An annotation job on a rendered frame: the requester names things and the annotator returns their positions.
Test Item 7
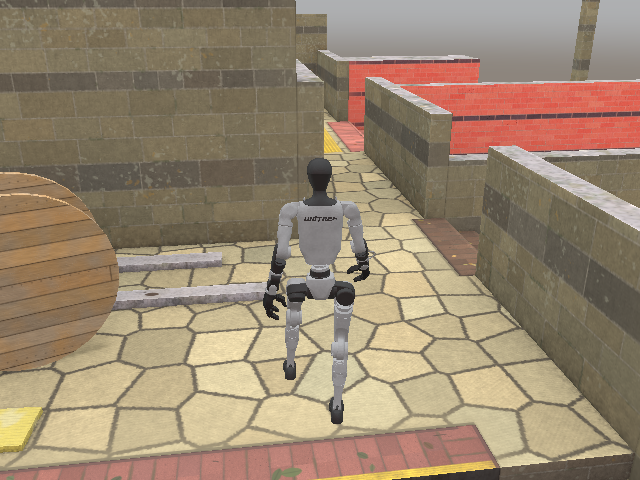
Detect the robot left hand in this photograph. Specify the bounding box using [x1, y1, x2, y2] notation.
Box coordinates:
[263, 292, 287, 320]

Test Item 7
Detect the right robot forearm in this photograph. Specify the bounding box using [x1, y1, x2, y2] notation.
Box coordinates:
[355, 238, 369, 270]

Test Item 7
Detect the robot right upper arm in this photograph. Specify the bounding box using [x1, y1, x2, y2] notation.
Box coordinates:
[340, 201, 366, 254]

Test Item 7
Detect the robot right hand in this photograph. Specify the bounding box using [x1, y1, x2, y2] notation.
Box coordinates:
[347, 265, 370, 282]

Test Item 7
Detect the left robot forearm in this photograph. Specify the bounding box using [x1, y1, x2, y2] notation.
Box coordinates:
[265, 244, 286, 295]

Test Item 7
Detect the robot right shin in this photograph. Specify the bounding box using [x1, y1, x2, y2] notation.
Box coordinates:
[332, 342, 348, 410]

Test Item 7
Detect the right robot foot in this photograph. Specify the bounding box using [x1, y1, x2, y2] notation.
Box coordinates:
[329, 397, 344, 424]

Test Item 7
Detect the robot left upper arm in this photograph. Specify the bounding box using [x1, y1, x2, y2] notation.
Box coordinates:
[276, 202, 299, 259]

